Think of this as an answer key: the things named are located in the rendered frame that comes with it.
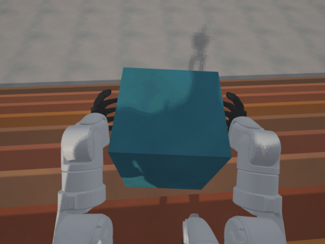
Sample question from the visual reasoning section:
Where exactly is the robot right thigh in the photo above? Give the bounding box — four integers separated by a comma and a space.
183, 217, 219, 244

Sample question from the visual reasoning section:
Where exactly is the carton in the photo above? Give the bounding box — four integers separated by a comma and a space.
108, 68, 232, 190

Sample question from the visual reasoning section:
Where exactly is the robot right hand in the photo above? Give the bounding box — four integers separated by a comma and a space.
223, 92, 247, 134

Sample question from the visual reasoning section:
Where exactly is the right robot upper arm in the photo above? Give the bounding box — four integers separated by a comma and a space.
224, 216, 286, 244

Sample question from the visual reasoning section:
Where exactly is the robot left hand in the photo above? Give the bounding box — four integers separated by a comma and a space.
91, 89, 118, 131

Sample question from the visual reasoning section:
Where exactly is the robot right forearm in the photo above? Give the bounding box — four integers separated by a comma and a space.
229, 116, 287, 244

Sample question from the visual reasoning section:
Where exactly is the robot left forearm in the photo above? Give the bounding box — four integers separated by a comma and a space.
52, 113, 110, 244

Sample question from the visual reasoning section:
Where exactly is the left robot upper arm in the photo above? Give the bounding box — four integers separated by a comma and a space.
53, 213, 113, 244

